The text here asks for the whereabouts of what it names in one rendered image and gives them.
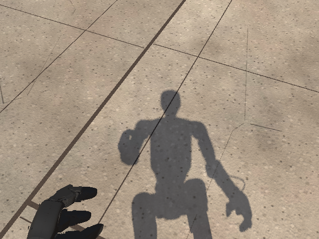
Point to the robot left hand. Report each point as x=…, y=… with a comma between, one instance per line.
x=51, y=219

